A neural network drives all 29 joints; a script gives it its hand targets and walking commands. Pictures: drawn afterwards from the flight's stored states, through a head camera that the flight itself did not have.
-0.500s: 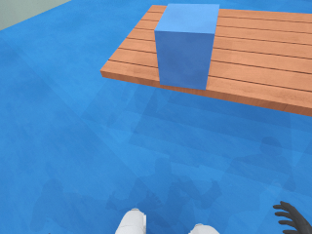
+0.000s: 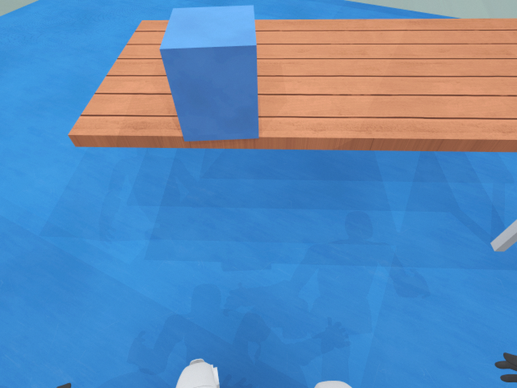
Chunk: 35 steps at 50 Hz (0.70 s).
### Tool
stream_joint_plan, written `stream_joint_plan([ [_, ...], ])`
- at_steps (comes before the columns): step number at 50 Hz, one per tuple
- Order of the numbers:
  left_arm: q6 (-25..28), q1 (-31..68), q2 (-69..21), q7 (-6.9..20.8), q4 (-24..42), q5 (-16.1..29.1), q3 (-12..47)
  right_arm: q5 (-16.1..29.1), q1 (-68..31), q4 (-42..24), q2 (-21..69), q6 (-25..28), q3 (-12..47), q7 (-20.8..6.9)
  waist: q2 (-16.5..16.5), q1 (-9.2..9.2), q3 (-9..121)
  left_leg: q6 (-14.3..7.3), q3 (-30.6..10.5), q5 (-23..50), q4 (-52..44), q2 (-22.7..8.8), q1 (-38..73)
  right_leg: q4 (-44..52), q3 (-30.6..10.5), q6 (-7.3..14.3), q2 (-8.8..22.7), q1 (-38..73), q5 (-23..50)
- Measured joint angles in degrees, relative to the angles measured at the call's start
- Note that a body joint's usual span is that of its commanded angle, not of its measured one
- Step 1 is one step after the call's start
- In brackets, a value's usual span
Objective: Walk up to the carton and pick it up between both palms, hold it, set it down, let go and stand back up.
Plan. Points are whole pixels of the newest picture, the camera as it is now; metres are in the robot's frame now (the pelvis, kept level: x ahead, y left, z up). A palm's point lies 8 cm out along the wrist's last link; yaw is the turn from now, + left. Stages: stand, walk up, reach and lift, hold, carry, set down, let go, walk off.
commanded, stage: walk up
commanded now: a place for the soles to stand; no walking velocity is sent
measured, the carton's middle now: (217, 75) +0.82 +0.09 +0.04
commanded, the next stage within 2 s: none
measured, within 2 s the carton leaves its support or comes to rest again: neither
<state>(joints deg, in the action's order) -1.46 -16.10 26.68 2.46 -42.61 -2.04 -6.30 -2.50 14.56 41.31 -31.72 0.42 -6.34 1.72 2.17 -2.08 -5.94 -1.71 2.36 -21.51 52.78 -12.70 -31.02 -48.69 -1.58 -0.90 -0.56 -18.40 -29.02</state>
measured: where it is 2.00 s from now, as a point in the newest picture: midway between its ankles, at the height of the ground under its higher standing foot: outside the picture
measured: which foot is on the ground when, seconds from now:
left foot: down 0.00-1.00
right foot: down 0.00-1.00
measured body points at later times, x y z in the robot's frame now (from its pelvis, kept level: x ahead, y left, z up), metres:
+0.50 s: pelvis +0.00 -0.02 +0.02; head +0.00 -0.04 +0.46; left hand +0.13 +0.29 -0.07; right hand +0.03 -0.37 -0.09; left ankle +0.07 +0.12 -0.67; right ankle +0.01 -0.12 -0.69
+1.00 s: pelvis +0.01 +0.01 +0.04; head +0.01 +0.01 +0.49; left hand +0.17 +0.31 -0.06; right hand +0.07 -0.32 -0.08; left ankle +0.07 +0.13 -0.69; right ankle +0.01 -0.12 -0.69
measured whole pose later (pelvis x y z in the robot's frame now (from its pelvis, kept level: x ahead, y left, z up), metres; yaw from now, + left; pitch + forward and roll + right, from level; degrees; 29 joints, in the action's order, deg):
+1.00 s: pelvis +0.01 +0.01 +0.04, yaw -8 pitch -3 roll +0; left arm 2.6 -6.9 23.1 -0.3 -55.3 0.0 -0.6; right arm -0.4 8.1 56.8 -22.5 1.7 -0.4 -0.9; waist 0.5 0.0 -2.9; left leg 1.0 -0.2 -14.2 33.7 -1.6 -16.8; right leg -34.0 -2.2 -0.5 -0.4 -14.6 -16.6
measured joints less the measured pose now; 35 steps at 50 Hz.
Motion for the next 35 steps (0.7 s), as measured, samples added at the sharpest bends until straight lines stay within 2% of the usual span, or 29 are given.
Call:
stream_joint_plan([
  [1, 0.31, -0.72, -0.42, -0.37, -0.18, -0.45, 0.23, 0.39, 0.74, 0.72, 0.13, -0.44, -0.01, 0.12, 1.01, -0.25, 0.20, -0.01, -1.50, -4.07, 3.21, 1.00, -0.82, -0.76, 0.52, -0.46, -0.35, 0.18, 0.36],
  [2, 0.47, -1.60, -0.53, -0.74, -0.29, -0.45, 0.43, 0.82, 1.50, 1.66, 0.82, -0.67, 0.28, 0.28, 0.83, 0.35, 1.02, 0.14, -1.96, -6.90, 5.57, 2.69, -1.18, -1.50, -0.02, -0.42, -0.13, -0.12, 0.18],
  [4, 0.66, -2.97, -0.97, -1.24, -0.67, 0.02, 0.71, 1.85, 2.22, 3.35, 2.19, -0.27, 1.13, 0.02, 0.22, 2.25, 2.24, 0.13, -1.71, -8.02, 7.25, 5.59, -0.33, -1.64, -2.24, 0.21, 0.16, -0.37, 0.12],
  [7, 1.58, -3.41, -1.65, -1.87, -1.49, 0.70, 1.51, 2.50, 2.48, 4.29, 3.96, 0.84, 1.95, -0.80, 0.82, 2.76, 2.97, -0.02, -0.96, -4.82, 3.58, 8.02, 1.88, -0.17, -3.52, -0.22, -0.03, -0.28, 1.31],
  [9, 2.12, -3.09, -1.57, -2.28, -1.36, 1.25, 2.12, 2.38, 2.43, 4.72, 5.07, 1.41, 2.43, -1.25, 0.84, 2.87, 2.99, -0.56, 0.15, -1.87, -2.99, 9.26, 5.09, -0.72, -4.15, -0.50, -0.27, -0.96, 1.28],
  [11, 2.28, -1.78, -0.87, -2.77, -1.50, 1.73, 2.22, 1.79, 1.79, 5.13, 7.19, 2.23, 2.66, -1.38, -1.66, 2.70, 1.81, 0.62, 1.62, 1.84, -5.15, 10.69, 6.25, -3.58, -5.74, 0.18, 0.77, -2.22, 0.52],
  [13, 2.32, -0.42, -1.13, -3.45, -1.88, 2.36, 2.58, 1.27, 1.39, 4.93, 8.54, 2.72, 3.21, -1.61, -2.60, 2.46, 0.88, 1.49, 2.65, 1.78, -5.24, 10.39, 6.81, -7.89, -6.60, 1.55, -0.41, -4.10, -1.76],
  [16, 3.19, 0.55, -1.61, -3.67, -2.86, 2.24, 3.42, 0.86, 0.70, 4.91, 9.13, 2.18, 3.61, -2.12, -1.82, 1.51, 0.85, 0.86, 2.90, 1.60, -6.28, 8.18, 7.72, -8.63, -2.60, 2.92, -1.36, -5.50, -4.14],
  [18, 4.16, 0.45, -1.47, -3.24, -3.49, 1.85, 3.41, 0.65, 0.37, 4.93, 8.75, 1.41, 3.61, -2.30, -1.64, 0.92, 1.48, 0.99, 3.03, 1.61, -6.62, 6.96, 7.88, -1.12, -0.03, 3.45, -0.98, -3.69, 0.30],
  [20, 4.96, 0.55, -1.69, -3.30, -4.24, 0.85, 3.00, 0.71, 0.32, 5.25, 7.74, 0.61, 3.27, -2.28, -0.48, 0.17, 1.66, 0.65, 1.18, -0.95, -4.09, 6.23, 6.81, 1.61, 1.49, 3.02, -1.92, -2.81, 7.14],
  [21, 5.23, 0.66, -1.91, -3.47, -4.46, 0.42, 3.00, 0.89, 0.48, 5.67, 7.25, 0.14, 3.06, -2.11, -0.04, 0.10, 1.83, 0.57, -0.54, -3.37, -2.21, 6.95, 5.96, 1.44, 2.02, 3.01, -2.20, -2.72, 7.23],
  [24, 5.51, 1.02, -2.78, -3.92, -4.87, 0.30, 3.26, 1.63, 0.50, 6.90, 5.56, -0.65, 2.57, -1.83, 0.58, 1.34, 2.02, 0.13, -3.58, -6.83, -0.15, 9.29, 5.01, 2.28, 1.62, 3.23, -2.42, -2.16, 6.65],
  [29, 5.48, 2.24, -3.24, -3.97, -5.12, 1.14, 4.01, 2.07, 0.20, 8.53, 4.48, 0.06, 2.18, -1.85, 0.52, 2.08, 1.99, -0.38, -4.24, -1.20, -6.55, 10.10, 8.16, 3.59, 0.90, 2.69, -1.54, -1.49, 7.27],
  [31, 5.12, 3.38, -2.83, -3.79, -5.44, 1.28, 4.23, 1.84, -0.24, 9.18, 5.13, 0.43, 2.35, -1.74, -0.99, 2.02, 1.63, 1.54, -3.36, 3.42, -9.79, 11.06, 9.81, 2.36, 0.09, 2.17, -0.26, -1.81, 6.61],
  [33, 4.63, 4.48, -2.83, -3.73, -5.91, 1.70, 4.32, 1.54, -0.90, 9.52, 6.03, 0.87, 2.88, -1.72, -2.26, 2.02, 1.27, 3.34, -2.39, 4.43, -11.24, 11.82, 10.72, 2.22, -0.90, 1.69, 0.62, -1.80, 6.55],
  [35, 4.44, 5.59, -3.32, -3.66, -6.76, 1.71, 4.75, 1.67, -1.55, 9.97, 6.38, 1.15, 3.53, -1.99, -1.21, 1.76, 1.37, 3.35, -2.87, 4.12, -11.01, 10.96, 10.35, 4.05, -0.40, 1.63, -0.22, -1.20, 7.57],
])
